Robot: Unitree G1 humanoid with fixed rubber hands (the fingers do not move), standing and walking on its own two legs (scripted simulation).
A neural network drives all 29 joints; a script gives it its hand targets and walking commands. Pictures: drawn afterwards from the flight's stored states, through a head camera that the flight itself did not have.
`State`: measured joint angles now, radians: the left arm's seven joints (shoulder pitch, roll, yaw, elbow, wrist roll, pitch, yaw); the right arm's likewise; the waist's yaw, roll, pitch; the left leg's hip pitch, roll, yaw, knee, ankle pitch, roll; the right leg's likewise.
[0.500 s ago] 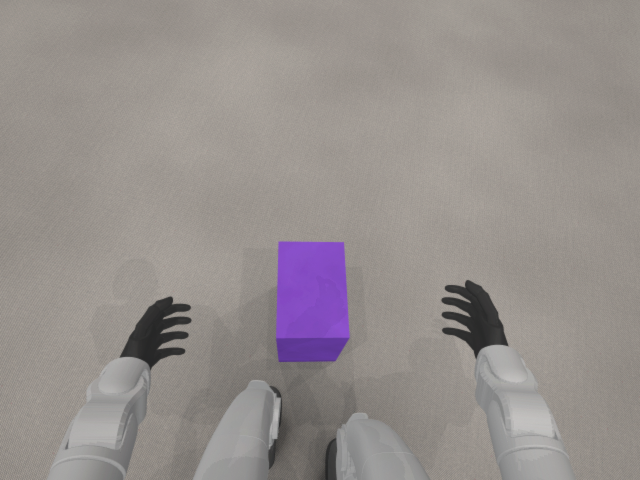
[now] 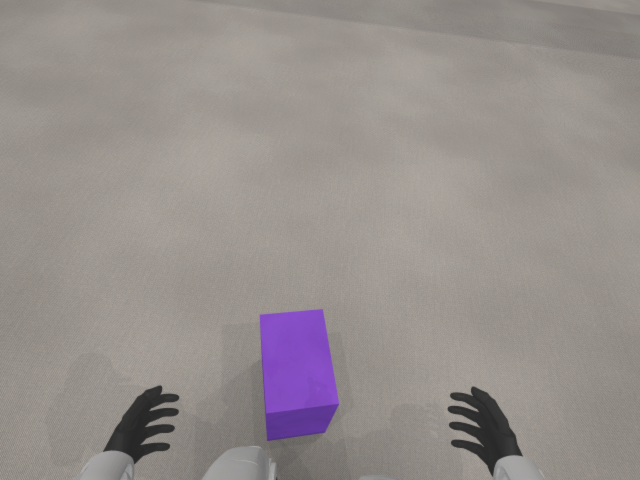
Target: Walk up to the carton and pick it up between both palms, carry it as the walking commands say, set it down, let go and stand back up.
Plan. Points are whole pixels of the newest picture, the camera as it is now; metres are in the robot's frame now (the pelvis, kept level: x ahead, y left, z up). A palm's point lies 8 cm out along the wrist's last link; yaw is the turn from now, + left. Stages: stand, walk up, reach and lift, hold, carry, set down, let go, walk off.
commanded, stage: let go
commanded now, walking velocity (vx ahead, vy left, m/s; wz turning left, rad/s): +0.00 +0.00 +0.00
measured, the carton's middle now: (294, 377) +0.43 +0.03 -0.60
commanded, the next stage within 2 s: stand in 0.22 s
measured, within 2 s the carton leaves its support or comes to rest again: neither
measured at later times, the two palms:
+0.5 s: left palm (140, 418) +0.19 +0.23 -0.08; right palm (526, 407) +0.23 -0.28 -0.06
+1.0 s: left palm (158, 400) +0.22 +0.21 -0.08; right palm (533, 398) +0.25 -0.31 -0.08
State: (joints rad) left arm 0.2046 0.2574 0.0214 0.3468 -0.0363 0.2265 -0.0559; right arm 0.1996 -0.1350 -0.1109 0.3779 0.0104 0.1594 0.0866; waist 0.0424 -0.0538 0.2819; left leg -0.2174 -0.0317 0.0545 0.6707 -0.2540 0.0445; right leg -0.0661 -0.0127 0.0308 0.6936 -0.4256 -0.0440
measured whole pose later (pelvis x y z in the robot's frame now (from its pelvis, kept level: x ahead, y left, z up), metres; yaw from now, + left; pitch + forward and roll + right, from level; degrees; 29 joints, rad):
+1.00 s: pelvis +0.12 -0.04 +0.00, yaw +0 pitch +2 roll +2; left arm 0.33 0.25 0.01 0.57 -0.01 0.01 0.04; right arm 0.27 -0.25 -0.11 0.61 -0.02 0.02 0.01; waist 0.04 -0.02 -0.03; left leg -0.29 -0.03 0.05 0.72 -0.38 0.04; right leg -0.15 -0.01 0.02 0.69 -0.50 -0.01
